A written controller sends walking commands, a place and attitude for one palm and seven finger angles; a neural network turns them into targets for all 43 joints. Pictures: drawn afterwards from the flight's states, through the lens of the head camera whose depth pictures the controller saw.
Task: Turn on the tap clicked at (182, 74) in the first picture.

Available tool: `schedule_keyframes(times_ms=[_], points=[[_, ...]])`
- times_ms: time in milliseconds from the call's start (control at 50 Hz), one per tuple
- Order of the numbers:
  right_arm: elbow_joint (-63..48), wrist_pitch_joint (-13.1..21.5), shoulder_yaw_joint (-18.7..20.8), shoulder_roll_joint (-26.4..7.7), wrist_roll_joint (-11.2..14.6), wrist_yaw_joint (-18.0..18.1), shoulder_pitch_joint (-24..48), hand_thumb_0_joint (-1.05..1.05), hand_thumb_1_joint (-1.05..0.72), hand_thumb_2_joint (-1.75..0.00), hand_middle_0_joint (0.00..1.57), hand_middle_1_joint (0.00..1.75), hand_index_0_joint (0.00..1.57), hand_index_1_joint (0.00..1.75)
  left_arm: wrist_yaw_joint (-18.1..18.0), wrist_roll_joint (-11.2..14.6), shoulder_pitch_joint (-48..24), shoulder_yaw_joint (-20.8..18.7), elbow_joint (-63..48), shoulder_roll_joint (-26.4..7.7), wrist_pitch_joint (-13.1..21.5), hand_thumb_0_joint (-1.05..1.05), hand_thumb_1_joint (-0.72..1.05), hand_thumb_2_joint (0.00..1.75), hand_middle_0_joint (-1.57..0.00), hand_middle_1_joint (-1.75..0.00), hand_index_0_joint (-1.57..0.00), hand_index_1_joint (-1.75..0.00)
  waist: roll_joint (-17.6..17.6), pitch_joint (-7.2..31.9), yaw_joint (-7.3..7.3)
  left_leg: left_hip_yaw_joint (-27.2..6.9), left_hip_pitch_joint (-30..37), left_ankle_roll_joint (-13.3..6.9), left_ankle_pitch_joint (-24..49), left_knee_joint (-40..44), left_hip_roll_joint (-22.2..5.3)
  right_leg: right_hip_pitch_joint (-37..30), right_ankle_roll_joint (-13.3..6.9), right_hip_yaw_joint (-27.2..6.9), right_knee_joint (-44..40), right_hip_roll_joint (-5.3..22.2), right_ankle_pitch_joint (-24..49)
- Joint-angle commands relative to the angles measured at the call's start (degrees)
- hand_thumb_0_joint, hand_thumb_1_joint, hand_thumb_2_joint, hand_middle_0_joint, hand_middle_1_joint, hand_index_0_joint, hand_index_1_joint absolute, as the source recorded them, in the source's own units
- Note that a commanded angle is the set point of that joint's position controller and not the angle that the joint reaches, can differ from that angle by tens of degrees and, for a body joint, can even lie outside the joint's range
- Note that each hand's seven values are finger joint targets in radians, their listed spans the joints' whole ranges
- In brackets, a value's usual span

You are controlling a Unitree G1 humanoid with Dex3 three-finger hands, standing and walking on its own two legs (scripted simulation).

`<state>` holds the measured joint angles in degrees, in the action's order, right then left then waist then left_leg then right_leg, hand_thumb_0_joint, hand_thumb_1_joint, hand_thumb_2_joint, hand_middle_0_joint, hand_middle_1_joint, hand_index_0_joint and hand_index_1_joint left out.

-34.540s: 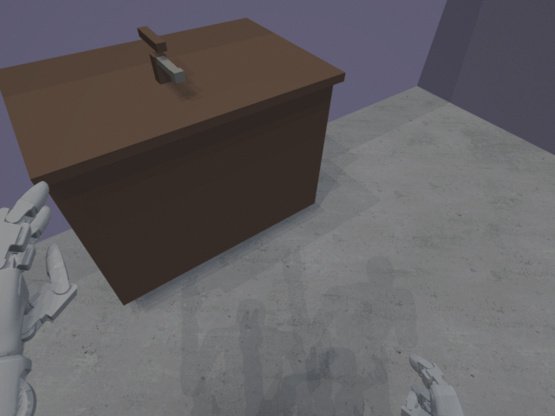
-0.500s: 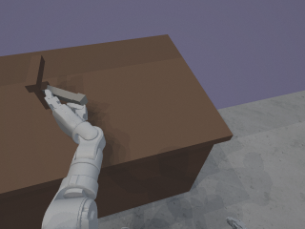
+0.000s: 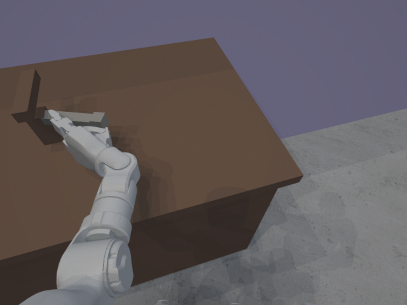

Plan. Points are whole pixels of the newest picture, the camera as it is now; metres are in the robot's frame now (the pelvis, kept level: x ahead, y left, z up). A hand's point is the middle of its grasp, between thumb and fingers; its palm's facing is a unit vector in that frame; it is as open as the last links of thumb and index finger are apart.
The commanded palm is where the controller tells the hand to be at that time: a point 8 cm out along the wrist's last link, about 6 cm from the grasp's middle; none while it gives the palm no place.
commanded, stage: push the lever round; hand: left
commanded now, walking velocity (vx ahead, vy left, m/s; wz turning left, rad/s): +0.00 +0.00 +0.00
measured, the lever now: (99, 121) +0.47 +0.21 +0.09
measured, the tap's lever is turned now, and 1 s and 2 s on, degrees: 67 79 79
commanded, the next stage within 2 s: lift the hand up off the lever in 0.20 s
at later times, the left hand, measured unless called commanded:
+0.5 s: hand (111, 123) +0.47 +0.19 +0.09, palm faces +0.80 -0.59 -0.11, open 7.7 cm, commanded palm +0.41 +0.20 +0.10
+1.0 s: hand (108, 122) +0.46 +0.19 +0.11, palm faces +0.79 -0.61 -0.11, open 7.8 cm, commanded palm +0.40 +0.20 +0.11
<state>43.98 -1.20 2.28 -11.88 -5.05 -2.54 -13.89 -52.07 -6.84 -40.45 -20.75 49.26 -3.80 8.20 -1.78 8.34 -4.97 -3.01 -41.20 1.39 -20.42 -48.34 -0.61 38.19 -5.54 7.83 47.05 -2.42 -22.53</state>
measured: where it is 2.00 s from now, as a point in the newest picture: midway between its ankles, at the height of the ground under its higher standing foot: outside the picture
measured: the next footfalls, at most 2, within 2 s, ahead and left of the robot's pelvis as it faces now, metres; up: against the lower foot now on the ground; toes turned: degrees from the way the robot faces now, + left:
none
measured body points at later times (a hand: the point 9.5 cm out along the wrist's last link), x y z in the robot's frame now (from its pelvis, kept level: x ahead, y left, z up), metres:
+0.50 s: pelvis +0.01 +0.00 +0.00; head +0.07 -0.01 +0.45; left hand +0.43 +0.21 +0.10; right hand +0.07 -0.26 -0.13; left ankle +0.03 +0.14 -0.70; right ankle +0.01 -0.06 -0.70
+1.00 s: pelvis +0.02 +0.00 +0.01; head +0.05 +0.00 +0.46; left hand +0.41 +0.21 +0.11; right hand +0.12 -0.25 -0.12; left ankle +0.03 +0.14 -0.70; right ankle +0.01 -0.06 -0.70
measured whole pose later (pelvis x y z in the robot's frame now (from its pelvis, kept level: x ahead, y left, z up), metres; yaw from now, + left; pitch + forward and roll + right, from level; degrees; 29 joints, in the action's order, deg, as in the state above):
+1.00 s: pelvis +0.02 +0.00 +0.01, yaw +0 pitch +11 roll +0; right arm 42.8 -1.6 2.5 -11.8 -4.6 -3.2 -13.1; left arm -50.8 -5.9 -37.6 -19.6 42.2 -1.5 1.1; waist -1.8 8.4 -4.3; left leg -2.5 -34.7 1.3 -20.2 -43.8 -0.6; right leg 31.8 -5.2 7.1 42.3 -2.6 -22.0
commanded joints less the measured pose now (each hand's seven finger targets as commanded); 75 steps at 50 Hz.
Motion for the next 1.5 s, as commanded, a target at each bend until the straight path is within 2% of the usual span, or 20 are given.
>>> schedule_keyframes(times_ms=[0, 100, 140, 180, 240, 320, 420, 440, 520, 540, 600, 640, 680, 740, 780, 1000, 1040, 1120, 1240, 1480], points=[[-5.79, 1.55, 2.25, -7.64, -0.06, 0.48, -0.86, 0.0, -0.9, -0.9, 0.2, 0.3, 0.2, 0.3, 0.81, -2.2, -27.06, 3.02, -10.59, -7.18, 2.67, 0.0, 0.9, 0.9, -0.15, -0.15, -0.15, -0.15, 1.69, 18.97, -1.85, 1.26, 8.49, -3.18, 9.98, 3.07, 1.81, -11.03, 4.92, -6.76, -9.27, 2.81, 16.02], [-5.36, 1.7, 2.26, -7.81, -0.21, 0.24, -1.55, 0.0, -0.9, -0.9, 0.2, 0.3, 0.2, 0.3, 0.51, -2.57, -29.5, 3.19, -8.12, -7.05, 3.13, 0.0, 0.9, 0.9, -0.15, -0.15, -0.15, -0.15, 2.31, 17.86, -2.69, 1.31, 7.78, -3.37, 8.71, 3.1, 1.82, -9.73, 5.1, -6.77, -9.65, 2.74, 14.55], [-5.0, 1.64, 2.6, -8.18, -0.33, 0.29, -2.22, 0.0, -0.9, -0.9, 0.2, 0.3, 0.2, 0.3, 0.13, -2.81, -28.65, 0.23, -8.0, -9.99, 3.48, 0.0, 0.9, 0.9, -0.15, -0.15, -0.15, -0.15, 2.18, 19.8, -1.84, 1.18, 7.89, -3.36, 9.58, 2.99, 1.84, -10.82, 4.96, -6.75, -9.22, 2.65, 15.61], [-5.3, 1.58, 2.47, -7.71, -0.35, -0.06, -2.47, 0.0, -0.9, -0.9, 0.2, 0.3, 0.2, 0.3, 0.33, -2.91, -28.84, 2.46, -8.11, -7.5, 3.51, 0.0, 0.9, 0.9, -0.15, -0.15, -0.15, -0.15, 1.42, 20.0, -2.28, 1.41, 8.68, -3.33, 10.77, 2.81, 1.85, -10.62, 4.99, -6.46, -8.88, 2.59, 17.06], [-4.88, 1.35, 2.68, -8.24, -0.49, 0.0, -3.1, 0.0, -0.9, -0.9, 0.2, 0.3, 0.2, 0.3, 0.2, -3.07, -28.89, -0.29, -7.14, -10.39, 3.24, 0.0, 0.9, 0.9, -0.15, -0.15, -0.15, -0.15, 1.63, 20.15, -2.07, 1.28, 7.99, -3.25, 11.36, 2.65, 1.75, -11.05, 5.08, -6.59, -8.59, 2.69, 18.52], [-5.61, 1.28, 2.57, -7.91, -0.35, -0.27, -3.12, 0.0, -0.9, -0.9, 0.2, 0.3, 0.2, 0.3, 0.47, -2.93, -29.66, 1.82, -8.48, -8.48, 3.07, 0.0, 0.9, 0.9, -0.15, -0.15, -0.15, -0.15, 0.98, 20.64, -2.49, 1.73, 8.43, -3.26, 11.56, 2.92, 1.79, -11.73, 5.22, -6.69, -8.85, 2.66, 19.04], [-6.28, 1.13, 2.65, -8.07, -0.26, -0.25, -3.48, 0.0, -0.9, -0.9, 0.2, 0.3, 0.2, 0.3, 0.49, -2.48, -27.21, -0.05, -11.39, -10.37, 2.64, 0.0, 0.9, 0.9, -0.15, -0.15, -0.15, -0.15, 2.35, 22.36, -1.45, 1.92, 9.0, -3.27, 13.48, 3.59, 1.89, -15.56, 5.49, -6.71, -9.09, 2.79, 23.18], [-5.98, 1.08, 2.85, -8.17, -0.32, -0.21, -3.35, 0.0, -0.9, -0.9, 0.2, 0.3, 0.2, 0.3, 0.58, -2.65, -25.91, -0.9, -11.79, -10.93, 2.4, 0.0, 0.9, 0.9, -0.15, -0.15, -0.15, -0.15, 0.44, 22.26, -0.89, 1.78, 10.09, -3.2, 14.66, 3.56, 1.82, -14.96, 5.13, -6.48, -8.85, 2.51, 23.37], [-6.21, 1.33, 2.7, -8.03, -0.15, -0.38, -2.97, 0.0, -0.9, -0.9, 0.2, 0.3, 0.2, 0.3, 0.73, -2.51, -26.93, 1.28, -13.55, -9.06, 1.7, 0.0, 0.9, 0.9, -0.15, -0.15, -0.15, -0.15, 1.66, 20.77, -1.63, 1.82, 10.75, -3.19, 14.41, 4.17, 1.64, -15.04, 5.25, -6.25, -9.6, 2.54, 22.99], [-6.04, 1.43, 2.89, -8.1, -0.13, -0.35, -2.8, 0.0, -0.9, -0.9, 0.2, 0.3, 0.2, 0.3, 0.59, -2.51, -25.73, -0.01, -14.81, -10.06, 1.66, 0.0, 0.9, 0.9, -0.15, -0.15, -0.15, -0.15, -0.02, 21.22, -0.7, 1.62, 11.77, -3.08, 15.4, 4.34, 1.56, -14.94, 4.86, -6.04, -9.37, 2.28, 22.96], [-6.4, 1.68, 2.72, -7.66, -0.19, -0.81, -2.21, 0.0, -0.9, -0.9, 0.2, 0.3, 0.2, 0.3, 0.7, -2.28, -23.83, 3.45, -16.14, -6.14, 0.87, 0.0, 0.9, 0.9, -0.15, -0.15, -0.15, -0.15, 0.17, 20.82, -1.01, 1.82, 13.47, -2.93, 16.97, 4.39, 1.5, -14.81, 4.85, -5.53, -9.46, 2.2, 23.99], [-6.05, 1.49, 2.81, -8.09, -0.12, -0.55, -2.05, 0.0, -0.9, -0.9, 0.2, 0.3, 0.2, 0.3, 0.43, -2.19, -22.39, 0.78, -15.64, -8.64, -0.2, 0.0, 0.9, 0.9, -0.15, -0.15, -0.15, -0.15, 1.61, 19.96, -0.16, 1.51, 12.76, -2.82, 16.67, 5.13, 1.47, -15.77, 4.68, -5.34, -9.7, 2.15, 23.72], [-6.84, 1.37, 2.74, -7.87, 0.12, -0.47, -1.52, 0.0, -0.9, -0.9, 0.2, 0.3, 0.2, 0.3, 0.53, -1.46, -21.72, 1.52, -16.84, -7.51, -1.03, 0.0, 0.9, 0.9, -0.15, -0.15, -0.15, -0.15, 3.04, 20.03, 0.06, 1.89, 12.65, -2.85, 16.7, 5.67, 1.63, -17.42, 4.97, -5.47, -10.1, 2.42, 24.85], [-6.27, 1.28, 2.61, -7.92, 0.18, -0.22, -0.61, 0.0, -0.9, -0.9, 0.2, 0.3, 0.2, 0.3, 0.32, -2.11, -23.42, 0.94, -17.99, -8.64, -1.95, 0.0, 0.9, 0.9, -0.15, -0.15, -0.15, -0.15, 1.44, 18.97, 0.06, 1.83, 13.38, -2.84, 16.52, 5.95, 1.59, -16.72, 4.77, -5.52, -10.58, 2.54, 24.06], [-6.65, 1.35, 2.49, -7.53, 0.27, -0.32, -0.06, 0.0, -0.9, -0.9, 0.2, 0.3, 0.2, 0.3, 0.45, -2.18, -23.11, 3.33, -18.37, -6.27, -2.44, 0.0, 0.9, 0.9, -0.15, -0.15, -0.15, -0.15, 1.8, 18.52, -0.28, 1.85, 13.71, -2.79, 16.28, 6.1, 1.54, -16.43, 4.78, -5.46, -10.76, 2.57, 23.35], [-6.76, 1.59, 2.18, -7.17, 0.6, 0.01, 1.96, 0.0, -0.9, -0.9, 0.2, 0.3, 0.2, 0.3, 0.59, -1.73, -23.74, 5.38, -21.19, -4.57, -4.5, 0.0, 0.9, 0.9, -0.15, -0.15, -0.15, -0.15, 2.17, 17.85, 0.11, 1.56, 15.61, -2.5, 16.81, 6.99, 1.47, -16.71, 4.56, -5.07, -11.49, 2.54, 22.8], [-6.6, 1.62, 2.43, -7.43, 0.63, 0.45, 1.99, 0.0, -0.9, -0.9, 0.2, 0.3, 0.2, 0.3, 0.36, -1.69, -22.99, 2.33, -22.28, -7.64, -4.53, 0.0, 0.9, 0.9, -0.15, -0.15, -0.15, -0.15, 2.42, 18.87, 1.04, 1.56, 15.57, -2.55, 16.84, 7.27, 1.52, -18.19, 4.49, -5.27, -11.65, 2.52, 23.1], [-6.7, 1.64, 1.96, -7.16, 0.88, 0.69, 2.79, 0.0, -0.9, -0.9, 0.2, 0.3, 0.2, 0.3, 0.98, -1.65, -23.81, 4.55, -20.94, -6.14, -5.77, 0.0, 0.9, 0.9, -0.15, -0.15, -0.15, -0.15, 2.18, 17.09, 0.35, 1.72, 14.79, -2.58, 15.32, 7.67, 1.67, -17.93, 4.68, -5.63, -12.4, 2.89, 22.04], [-6.44, 1.88, 2.05, -7.45, 0.9, 1.23, 2.52, 0.0, -0.9, -0.9, 0.2, 0.3, 0.2, 0.3, 1.01, -1.41, -24.03, 1.13, -21.22, -9.63, -5.94, 0.0, 0.9, 0.9, -0.15, -0.15, -0.15, -0.15, 1.7, 18.43, 1.2, 1.61, 15.25, -2.7, 15.04, 8.35, 1.85, -19.04, 4.66, -5.7, -12.79, 2.74, 21.57], [-6.79, 2.62, 1.67, -7.55, 1.64, 1.37, 3.76, 0.0, -0.9, -0.9, 0.2, 0.3, 0.2, 0.3, 2.51, 0.84, -23.36, 5.61, -22.09, -5.25, -7.69, 0.0, 0.9, 0.9, -0.15, -0.15, -0.15, -0.15, 2.17, 14.88, 0.66, 1.66, 17.11, -2.76, 13.04, 10.61, 1.85, -18.51, 4.63, -5.53, -15.47, 2.54, 17.55]])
